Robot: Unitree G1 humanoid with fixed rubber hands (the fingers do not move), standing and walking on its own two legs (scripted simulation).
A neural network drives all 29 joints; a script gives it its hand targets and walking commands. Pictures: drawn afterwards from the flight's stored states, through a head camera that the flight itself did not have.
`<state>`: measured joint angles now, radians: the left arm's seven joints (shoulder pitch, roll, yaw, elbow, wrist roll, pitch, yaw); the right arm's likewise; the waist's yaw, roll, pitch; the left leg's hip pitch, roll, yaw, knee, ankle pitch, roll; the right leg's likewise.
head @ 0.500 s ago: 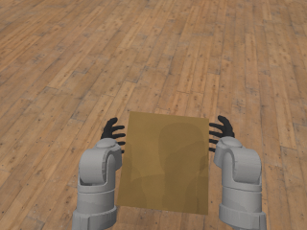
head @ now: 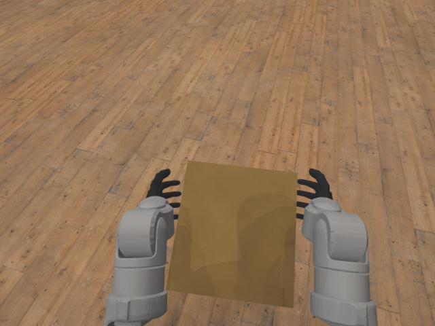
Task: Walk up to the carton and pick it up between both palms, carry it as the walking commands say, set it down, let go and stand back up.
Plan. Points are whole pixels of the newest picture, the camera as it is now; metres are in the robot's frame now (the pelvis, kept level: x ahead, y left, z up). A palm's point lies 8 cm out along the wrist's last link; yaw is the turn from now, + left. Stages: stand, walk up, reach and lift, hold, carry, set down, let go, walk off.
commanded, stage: carry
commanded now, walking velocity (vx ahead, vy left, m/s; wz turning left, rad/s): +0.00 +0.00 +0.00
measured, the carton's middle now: (233, 231) +0.31 +0.00 -0.03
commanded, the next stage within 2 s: none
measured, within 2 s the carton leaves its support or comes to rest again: neither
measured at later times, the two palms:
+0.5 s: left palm (162, 245) +0.24 +0.12 +0.06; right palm (336, 246) +0.24 -0.16 +0.06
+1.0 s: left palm (170, 268) +0.20 +0.10 +0.07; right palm (359, 281) +0.19 -0.18 +0.07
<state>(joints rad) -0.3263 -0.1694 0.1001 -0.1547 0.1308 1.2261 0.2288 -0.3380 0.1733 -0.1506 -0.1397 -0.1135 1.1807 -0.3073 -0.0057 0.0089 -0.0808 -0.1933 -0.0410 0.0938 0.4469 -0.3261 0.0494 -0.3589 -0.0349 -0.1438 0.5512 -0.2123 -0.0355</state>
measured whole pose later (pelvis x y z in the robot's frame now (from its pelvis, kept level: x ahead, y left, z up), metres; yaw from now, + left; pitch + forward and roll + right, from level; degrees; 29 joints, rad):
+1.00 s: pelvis -0.10 -0.01 -0.01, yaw -4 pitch +6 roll +3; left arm -0.32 -0.17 0.09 -0.12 0.08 1.26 0.29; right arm -0.34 0.17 -0.18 -0.11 -0.11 1.21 -0.32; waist 0.02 -0.03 -0.09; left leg -0.38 -0.03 0.08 0.64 -0.44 0.00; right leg -0.49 -0.05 -0.06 0.49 -0.10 -0.05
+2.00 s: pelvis -0.16 +0.19 -0.01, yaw -38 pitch +5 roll +3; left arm -0.35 -0.18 0.13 -0.12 0.10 1.27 0.26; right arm -0.36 0.18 -0.17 -0.13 -0.14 1.22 -0.31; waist 0.00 0.02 -0.04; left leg -0.63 0.03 0.07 1.08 -0.44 -0.06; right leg -0.47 -0.06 -0.04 0.64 -0.27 -0.02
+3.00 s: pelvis -0.08 +0.41 -0.02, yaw -74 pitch +5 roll +0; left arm -0.31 -0.16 0.13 -0.22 0.08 1.30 0.29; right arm -0.38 0.19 -0.14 -0.12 -0.13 1.22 -0.30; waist 0.04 -0.01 -0.05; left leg -0.46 0.12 0.16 0.65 -0.27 -0.01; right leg -0.49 -0.03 -0.11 0.82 -0.47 0.02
